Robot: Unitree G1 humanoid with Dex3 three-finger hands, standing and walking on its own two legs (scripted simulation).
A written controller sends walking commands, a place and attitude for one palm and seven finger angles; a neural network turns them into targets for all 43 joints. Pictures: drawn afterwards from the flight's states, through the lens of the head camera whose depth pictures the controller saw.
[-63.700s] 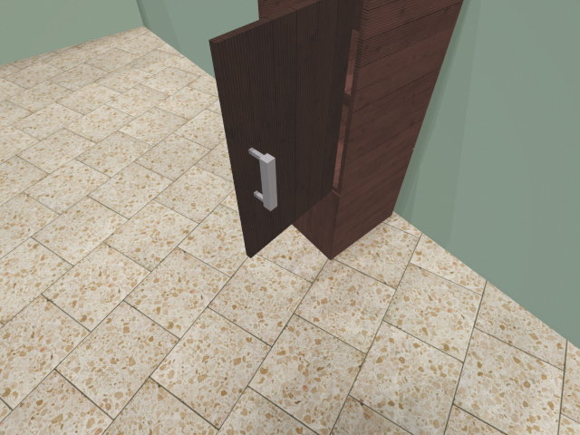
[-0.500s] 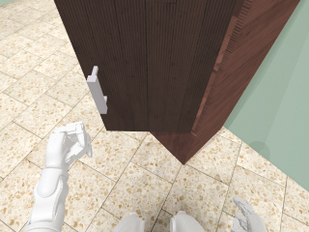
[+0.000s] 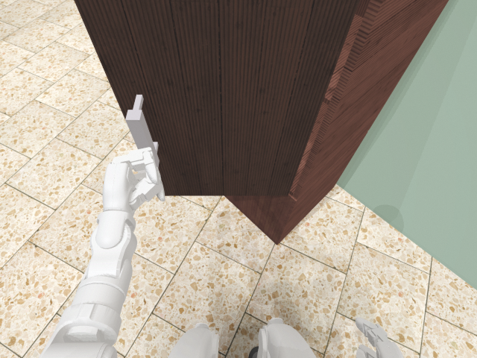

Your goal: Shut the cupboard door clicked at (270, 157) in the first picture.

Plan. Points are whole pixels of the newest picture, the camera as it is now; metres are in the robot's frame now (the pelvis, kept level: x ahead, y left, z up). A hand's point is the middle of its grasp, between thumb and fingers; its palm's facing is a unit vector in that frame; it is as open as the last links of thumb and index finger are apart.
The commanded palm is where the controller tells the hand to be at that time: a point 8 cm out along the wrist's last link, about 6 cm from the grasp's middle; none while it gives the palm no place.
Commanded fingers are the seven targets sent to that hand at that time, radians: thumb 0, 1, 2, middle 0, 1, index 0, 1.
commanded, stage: bring the fist close to the handle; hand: left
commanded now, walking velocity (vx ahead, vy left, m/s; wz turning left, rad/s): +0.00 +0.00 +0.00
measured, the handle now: (146, 134) +0.50 +0.19 +0.04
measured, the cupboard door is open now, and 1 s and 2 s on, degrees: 47 41 25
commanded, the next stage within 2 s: push the door shut along its arc in 0.36 s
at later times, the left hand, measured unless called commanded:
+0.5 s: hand (152, 181) +0.39 +0.15 +0.04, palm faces +0.03 -1.00 -0.02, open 3.1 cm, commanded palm +0.37 +0.21 +0.04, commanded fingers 0.00 0.90 0.90 -1.30 -1.50 -1.30 -1.50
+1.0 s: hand (163, 151) +0.46 +0.15 +0.04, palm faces -0.10 -0.99 -0.03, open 3.0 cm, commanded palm +0.45 +0.19 +0.04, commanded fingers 0.00 0.90 0.90 -1.30 -1.50 -1.30 -1.50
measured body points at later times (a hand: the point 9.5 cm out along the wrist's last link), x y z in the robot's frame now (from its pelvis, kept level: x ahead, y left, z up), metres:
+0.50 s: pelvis +0.00 +0.00 +0.00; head +0.09 +0.01 +0.44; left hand +0.39 +0.21 +0.04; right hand +0.10 -0.26 -0.11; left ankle +0.00 +0.08 -0.65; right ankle +0.04 -0.08 -0.65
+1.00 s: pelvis -0.01 +0.01 -0.01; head +0.11 +0.02 +0.43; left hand +0.46 +0.20 +0.05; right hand +0.05 -0.26 -0.13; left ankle +0.00 +0.08 -0.65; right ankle +0.04 -0.08 -0.65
